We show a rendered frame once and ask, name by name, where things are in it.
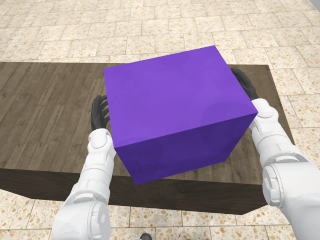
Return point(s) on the robot right forearm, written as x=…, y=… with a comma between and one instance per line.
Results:
x=271, y=141

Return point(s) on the left robot upper arm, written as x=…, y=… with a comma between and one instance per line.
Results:
x=82, y=221

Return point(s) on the right robot upper arm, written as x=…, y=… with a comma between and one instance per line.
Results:
x=294, y=188

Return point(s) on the pedestal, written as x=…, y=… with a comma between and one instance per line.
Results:
x=45, y=123

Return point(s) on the robot right hand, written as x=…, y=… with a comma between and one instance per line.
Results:
x=245, y=83

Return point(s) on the robot left forearm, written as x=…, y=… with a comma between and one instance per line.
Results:
x=96, y=175

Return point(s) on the robot left hand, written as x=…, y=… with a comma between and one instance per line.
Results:
x=98, y=120

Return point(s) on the carton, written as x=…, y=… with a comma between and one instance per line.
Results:
x=175, y=113

